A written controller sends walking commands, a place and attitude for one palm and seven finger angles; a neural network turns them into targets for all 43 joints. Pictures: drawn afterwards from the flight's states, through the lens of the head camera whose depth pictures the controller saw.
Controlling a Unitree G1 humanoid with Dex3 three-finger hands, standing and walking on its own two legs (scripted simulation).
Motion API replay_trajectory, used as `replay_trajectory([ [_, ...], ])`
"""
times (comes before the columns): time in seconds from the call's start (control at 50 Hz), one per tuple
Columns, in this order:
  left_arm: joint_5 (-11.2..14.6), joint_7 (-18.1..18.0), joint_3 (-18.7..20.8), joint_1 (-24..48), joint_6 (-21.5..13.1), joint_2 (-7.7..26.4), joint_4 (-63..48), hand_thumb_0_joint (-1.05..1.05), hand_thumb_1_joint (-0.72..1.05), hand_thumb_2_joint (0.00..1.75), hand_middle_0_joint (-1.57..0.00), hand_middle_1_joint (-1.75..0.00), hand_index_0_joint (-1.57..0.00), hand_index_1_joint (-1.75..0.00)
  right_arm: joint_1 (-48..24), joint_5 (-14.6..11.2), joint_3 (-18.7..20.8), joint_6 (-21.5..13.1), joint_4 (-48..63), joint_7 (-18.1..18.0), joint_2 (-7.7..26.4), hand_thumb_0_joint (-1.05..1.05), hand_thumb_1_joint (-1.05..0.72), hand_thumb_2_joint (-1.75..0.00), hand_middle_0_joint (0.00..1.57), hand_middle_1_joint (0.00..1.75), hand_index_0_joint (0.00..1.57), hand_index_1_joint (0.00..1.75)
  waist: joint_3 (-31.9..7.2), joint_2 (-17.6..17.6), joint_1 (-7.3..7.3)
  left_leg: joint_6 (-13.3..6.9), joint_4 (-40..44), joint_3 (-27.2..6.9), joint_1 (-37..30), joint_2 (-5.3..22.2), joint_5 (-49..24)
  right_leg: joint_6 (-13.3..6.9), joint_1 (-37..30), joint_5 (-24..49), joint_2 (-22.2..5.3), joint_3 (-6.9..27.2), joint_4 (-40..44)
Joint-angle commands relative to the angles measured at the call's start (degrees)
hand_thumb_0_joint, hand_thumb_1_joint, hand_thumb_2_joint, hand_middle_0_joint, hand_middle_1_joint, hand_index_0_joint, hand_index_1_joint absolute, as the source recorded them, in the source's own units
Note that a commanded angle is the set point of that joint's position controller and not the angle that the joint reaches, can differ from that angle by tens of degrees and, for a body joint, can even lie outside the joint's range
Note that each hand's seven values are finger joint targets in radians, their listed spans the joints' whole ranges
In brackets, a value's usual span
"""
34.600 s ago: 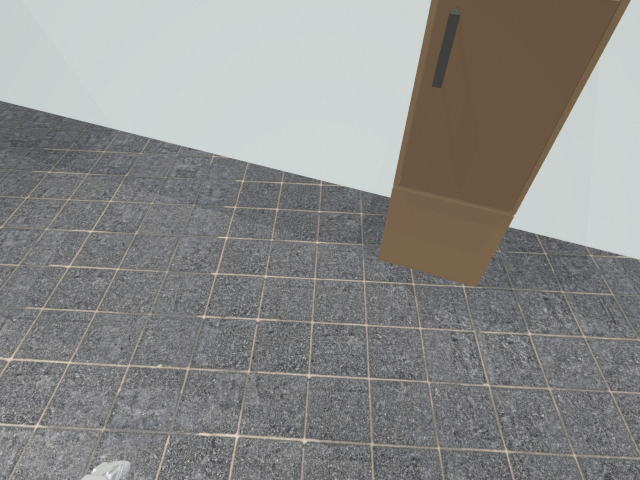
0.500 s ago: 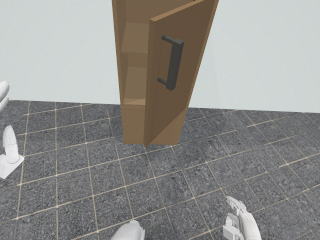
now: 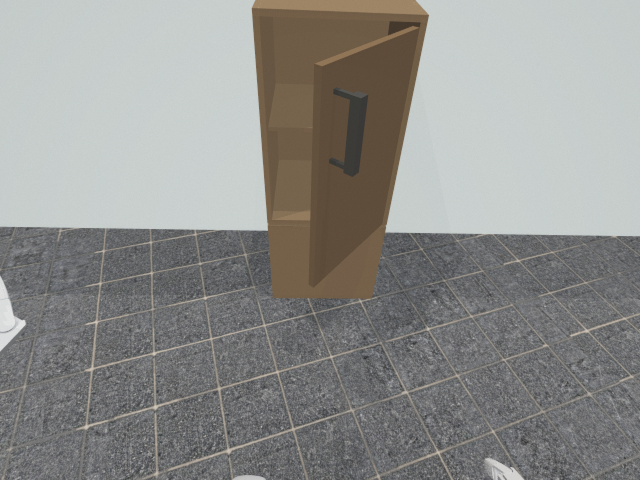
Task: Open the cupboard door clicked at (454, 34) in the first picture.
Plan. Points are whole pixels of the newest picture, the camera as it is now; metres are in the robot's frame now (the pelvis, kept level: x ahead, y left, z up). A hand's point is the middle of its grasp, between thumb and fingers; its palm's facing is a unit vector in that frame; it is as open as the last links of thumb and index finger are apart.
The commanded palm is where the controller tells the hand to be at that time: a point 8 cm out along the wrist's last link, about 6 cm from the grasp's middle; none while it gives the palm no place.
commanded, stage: stop stepping back and stand still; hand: left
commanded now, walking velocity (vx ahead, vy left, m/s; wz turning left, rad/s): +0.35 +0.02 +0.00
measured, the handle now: (345, 132) +0.73 +0.02 +0.12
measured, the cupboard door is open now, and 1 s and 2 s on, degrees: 50 50 50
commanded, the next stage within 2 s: let the arm hang, fingers relaxed in 0.34 s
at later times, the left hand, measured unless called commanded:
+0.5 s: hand (69, 369) +0.19 +0.28 +0.11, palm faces +0.38 -0.73 -0.57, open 7.4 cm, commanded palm none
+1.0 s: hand out of the picture +0.03 +0.20 -0.16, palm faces +0.11 -0.96 -0.25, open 7.2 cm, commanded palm none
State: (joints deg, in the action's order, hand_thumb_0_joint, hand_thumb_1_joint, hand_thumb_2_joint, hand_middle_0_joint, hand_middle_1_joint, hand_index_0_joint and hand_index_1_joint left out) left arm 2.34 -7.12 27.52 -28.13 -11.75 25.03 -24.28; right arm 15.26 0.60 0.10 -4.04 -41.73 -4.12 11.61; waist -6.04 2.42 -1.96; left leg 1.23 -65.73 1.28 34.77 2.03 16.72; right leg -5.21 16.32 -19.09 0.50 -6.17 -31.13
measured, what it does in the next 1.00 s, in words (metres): steps on the spot: left foot, then left foot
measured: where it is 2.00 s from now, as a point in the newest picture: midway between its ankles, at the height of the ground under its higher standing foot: outside the picture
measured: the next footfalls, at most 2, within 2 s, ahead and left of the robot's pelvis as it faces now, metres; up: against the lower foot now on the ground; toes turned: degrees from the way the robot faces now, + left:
left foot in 0.18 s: -0.03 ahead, +0.19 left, +0.00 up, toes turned +6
left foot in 0.70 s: +0.03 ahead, +0.13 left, +0.00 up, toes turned +9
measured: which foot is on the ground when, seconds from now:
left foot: up 0.00-0.16, down 0.18-0.40, up 0.42-0.68, down 0.70-1.00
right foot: down 0.00-1.00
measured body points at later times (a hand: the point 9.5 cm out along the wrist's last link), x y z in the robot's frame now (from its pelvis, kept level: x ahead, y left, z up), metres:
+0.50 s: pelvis -0.02 +0.00 -0.02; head +0.00 -0.04 +0.43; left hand +0.16 +0.31 +0.15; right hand +0.14 -0.22 -0.15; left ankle -0.06 +0.15 -0.68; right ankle +0.04 -0.06 -0.74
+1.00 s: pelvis +0.02 +0.00 +0.01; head +0.03 -0.01 +0.45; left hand +0.02 +0.25 -0.14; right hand +0.04 -0.21 -0.16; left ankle +0.00 +0.13 -0.74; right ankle +0.04 -0.07 -0.74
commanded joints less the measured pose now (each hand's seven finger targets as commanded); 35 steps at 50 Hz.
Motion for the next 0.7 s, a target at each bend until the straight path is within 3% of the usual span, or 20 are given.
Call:
replay_trajectory([
  [0.0, -1.42, -1.43, -2.81, 7.44, -2.30, 5.64, -6.04, 0.00, 0.90, 0.90, -0.20, -0.30, -0.20, -0.30, -9.11, 0.02, 2.31, -5.44, 11.05, -2.78, 7.40, 0.00, -0.90, -0.90, 0.20, 0.30, 0.20, 0.30, 9.19, -1.32, 1.89, -2.14, 15.09, 3.97, -2.84, 1.05, 6.37, -3.21, 3.40, -19.19, -16.02, 20.10, 21.54],
  [0.06, -2.08, -3.15, -1.64, 9.11, -2.84, 7.18, -13.51, 0.00, 0.90, 0.90, -0.20, -0.30, -0.20, -0.30, -7.55, 1.05, 1.37, -7.45, 12.01, -3.28, 6.18, 0.00, -0.90, -0.90, 0.20, 0.30, 0.20, 0.30, 2.79, 7.78, 1.43, -3.44, 33.92, 7.34, -14.64, -1.31, 9.42, -2.86, -3.69, -15.54, -13.31, 15.58, 18.07],
  [0.1, -1.36, -3.79, 1.12, 6.96, -2.94, 8.62, -15.25, 0.00, 0.90, 0.90, -0.20, -0.30, -0.20, -0.30, -5.47, 1.14, 1.31, -8.06, 12.88, -3.60, 6.00, 0.00, -0.90, -0.90, 0.20, 0.30, 0.20, 0.30, 0.88, 5.12, 2.43, -3.87, 44.91, 7.82, -23.39, -1.83, 6.59, -0.49, -3.60, -14.31, -9.15, 11.36, 11.20],
  [0.12, -0.83, -3.89, 1.80, 7.53, -3.36, 9.04, -18.28, 0.00, 0.90, 0.90, -0.20, -0.30, -0.20, -0.30, -4.57, 0.89, 1.91, -8.03, 13.88, -3.52, 7.25, 0.00, -0.90, -0.90, 0.20, 0.30, 0.20, 0.30, 0.61, -2.74, 3.14, -5.47, 48.54, 1.02, -28.96, 2.19, 6.94, 1.40, 0.89, -10.82, -6.82, 9.62, 1.68],
  [0.14, -0.65, -4.14, 2.72, 8.24, -4.13, 9.59, -21.33, 0.00, 0.90, 0.90, -0.20, -0.30, -0.20, -0.30, -5.23, 0.74, 2.47, -7.60, 14.74, -3.13, 8.78, 0.00, -0.90, -0.90, 0.20, 0.30, 0.20, 0.30, 2.23, -17.43, 3.07, -9.03, 50.91, -14.33, -35.10, 12.20, 5.39, 3.81, 12.45, -6.74, -1.67, 4.28, -11.94],
  [0.16, -1.61, -4.32, 3.14, 9.00, -4.72, 10.79, -22.58, 0.00, 0.90, 0.90, -0.20, -0.30, -0.20, -0.30, -5.50, 0.57, 2.30, -7.40, 14.46, -2.48, 7.58, 0.00, -0.90, -0.90, 0.20, 0.30, 0.20, 0.30, 4.85, -22.31, 3.31, -11.66, 52.73, -21.75, -36.46, 19.80, -0.92, 5.22, 21.94, -11.49, -0.61, 0.69, -21.17],
  [0.18, -1.63, -4.39, 5.55, 8.40, -5.31, 13.06, -22.50, 0.00, 0.90, 0.90, -0.20, -0.30, -0.20, -0.30, -6.00, 0.23, 2.73, -7.36, 14.51, -2.19, 7.11, 0.00, -0.90, -0.90, 0.20, 0.30, 0.20, 0.30, 5.15, -17.39, 3.10, -12.19, 52.74, -21.55, -36.59, 20.80, -9.34, 5.10, 24.17, -9.95, -1.67, 2.71, -24.91],
  [0.24, -1.95, -2.98, 5.10, 3.03, -4.16, 10.80, -18.33, 0.00, 0.90, 0.90, -0.20, -0.30, -0.20, -0.30, -6.08, -0.24, 2.65, -7.54, 12.13, -0.40, 6.19, 0.00, -0.90, -0.90, 0.20, 0.30, 0.20, 0.30, 10.29, -21.82, 2.84, -11.24, 51.00, -8.90, -24.96, 16.22, -10.65, 5.54, 16.59, -1.92, -4.69, 2.65, -20.18],
  [0.28, -1.45, -2.72, 3.69, 1.50, -4.00, 8.22, -15.64, 0.00, 0.90, 0.90, -0.20, -0.30, -0.20, -0.30, -6.26, -0.35, 2.85, -7.41, 12.52, -0.18, 6.74, 0.00, -0.90, -0.90, 0.20, 0.30, 0.20, 0.30, 9.54, -19.69, 2.43, -8.67, 48.72, -1.07, -18.20, 12.72, -7.22, 5.61, 4.40, 0.07, -2.08, -1.28, -11.62],
  [0.32, -1.01, -2.49, 3.25, -1.79, -3.31, 7.37, -9.93, 0.00, 0.90, 0.90, -0.20, -0.30, -0.20, -0.30, -6.01, -0.35, 3.21, -6.16, 12.54, -0.30, 7.62, 0.00, -0.90, -0.90, 0.20, 0.30, 0.20, 0.30, 7.88, -15.46, 1.74, -7.87, 43.92, 0.33, -11.52, 11.80, -0.88, 5.70, -7.51, 0.64, 0.40, -3.04, -6.33],
  [0.34, -1.02, -2.44, 3.07, -1.41, -2.87, 7.45, -8.90, 0.00, 0.90, 0.90, -0.20, -0.30, -0.20, -0.30, -6.60, -0.50, 3.22, -5.57, 12.76, -0.30, 7.52, 0.00, -0.90, -0.90, 0.20, 0.30, 0.20, 0.30, 6.81, -10.65, 1.29, -7.21, 37.76, 0.98, -7.71, 10.24, 1.64, 5.38, -13.48, 0.03, 0.71, -2.22, -3.11],
  [0.36, -1.18, -2.44, 3.45, -0.93, -2.46, 8.30, -7.47, 0.00, 0.90, 0.90, -0.20, -0.30, -0.20, -0.30, -6.88, -0.84, 3.31, -5.17, 12.72, -0.28, 6.85, 0.00, -0.90, -0.90, 0.20, 0.30, 0.20, 0.30, 5.63, -1.34, 0.99, -5.66, 24.98, 3.05, -5.30, 5.94, 5.23, 3.31, -15.86, -2.58, -3.19, 6.13, 3.75],
  [0.38, -1.10, -2.49, 3.73, -3.09, -1.41, 8.92, -4.87, 0.00, 0.90, 0.90, -0.20, -0.30, -0.20, -0.30, -7.38, -1.58, 3.17, -4.77, 13.78, -0.12, 5.43, 0.00, -0.90, -0.90, 0.20, 0.30, 0.20, 0.30, 4.05, 13.31, 1.25, -3.49, 8.15, 4.40, 0.27, -1.38, 12.02, -1.90, -14.76, -3.96, -15.60, 29.24, 13.79],
  [0.4, -0.52, -2.30, 4.24, -0.49, -1.86, 10.20, -7.10, 0.00, 0.90, 0.90, -0.20, -0.30, -0.20, -0.30, -9.59, -1.30, 3.27, -4.71, 14.18, -0.10, 6.82, 0.00, -0.90, -0.90, 0.20, 0.30, 0.20, 0.30, 4.77, 14.49, 1.18, -2.57, -1.46, -1.73, 0.83, -1.72, 14.02, -3.40, -9.15, -0.56, -21.69, 36.37, 18.60],
  [0.42, -6.75, 5.02, -16.01, 0.73, 8.51, -1.05, 27.05, 0.00, 0.90, 0.90, -0.20, -0.30, -0.20, -0.30, -7.14, -0.61, 3.47, -2.09, 8.02, 5.41, 9.23, 0.00, -0.90, -0.90, 0.20, 0.30, 0.20, 0.30, 4.94, 7.61, 1.93, -2.02, -6.07, -4.87, 7.02, 5.08, 19.31, -6.38, -6.94, 17.71, -27.31, 24.59, 9.44],
  [0.46, -5.29, 6.14, -17.69, 4.90, 11.08, -4.58, 27.98, 0.00, 0.90, 0.90, -0.20, -0.30, -0.20, -0.30, -1.31, -0.80, 3.33, 2.39, 5.88, 5.27, 6.27, 0.00, -0.90, -0.90, 0.20, 0.30, 0.20, 0.30, 3.33, 7.99, 3.60, -1.22, -5.35, -1.56, -4.91, 2.71, 13.11, -5.07, 5.47, 1.18, -19.06, 16.46, 11.88],
  [0.5, -4.05, 5.76, -20.35, 9.97, 11.92, -6.40, 31.12, 0.00, 0.90, 0.90, -0.20, -0.30, -0.20, -0.30, -0.60, -0.55, 2.09, 4.30, 6.19, 5.61, 4.75, 0.00, -0.90, -0.90, 0.20, 0.30, 0.20, 0.30, 4.16, 11.08, 4.51, -1.22, 3.49, 1.90, -9.41, 2.61, 10.59, -4.33, 7.20, 2.75, -15.50, 7.64, 11.80],
  [0.56, -4.32, 5.90, -21.74, 11.37, 12.09, -4.73, 42.76, 0.00, 0.90, 0.90, -0.20, -0.30, -0.20, -0.30, -1.68, 0.68, 1.93, 5.73, 4.24, 5.35, 4.48, 0.00, -0.90, -0.90, 0.20, 0.30, 0.20, 0.30, 6.57, 12.34, 3.47, -1.41, 16.30, 3.75, -13.54, 0.19, 10.54, -4.21, 4.73, 6.28, -14.86, 7.94, 12.66],
  [0.62, -3.67, 6.12, -22.43, 11.35, 11.70, -3.79, 53.38, 0.00, 0.90, 0.90, -0.20, -0.30, -0.20, -0.30, 1.60, 1.22, 1.66, 5.74, 0.01, 5.15, 3.77, 0.00, -0.90, -0.90, 0.20, 0.30, 0.20, 0.30, 4.85, 2.59, 3.98, -1.47, 30.28, 3.78, -20.07, -0.89, 3.18, -2.20, 0.70, 3.98, -13.37, 8.76, 10.80],
  [0.68, -2.72, 6.40, -24.57, 10.62, 10.96, -7.22, 61.79, 0.00, 0.90, 0.90, -0.20, -0.30, -0.20, -0.30, 1.48, 1.31, 1.11, 3.92, -3.40, 4.21, 7.32, 0.00, -0.90, -0.90, 0.20, 0.30, 0.20, 0.30, 2.77, -13.04, 2.22, -5.41, 41.85, -9.29, -22.14, 8.92, -13.03, 4.19, -1.07, 7.07, -6.79, 4.71, 4.50],
])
